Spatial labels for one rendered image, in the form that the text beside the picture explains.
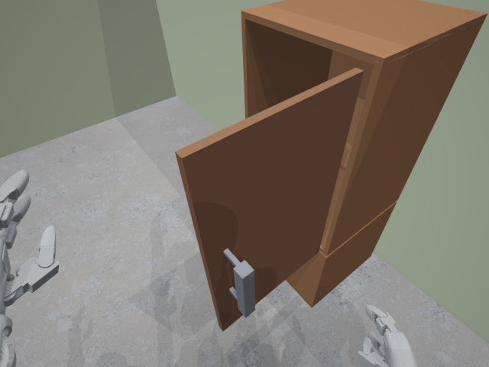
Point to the handle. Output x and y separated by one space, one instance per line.
244 284

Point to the cupboard door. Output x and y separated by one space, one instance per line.
263 188

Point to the left robot hand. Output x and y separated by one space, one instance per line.
35 272

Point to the right robot hand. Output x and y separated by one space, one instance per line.
394 349

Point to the robot left forearm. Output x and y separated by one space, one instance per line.
7 351

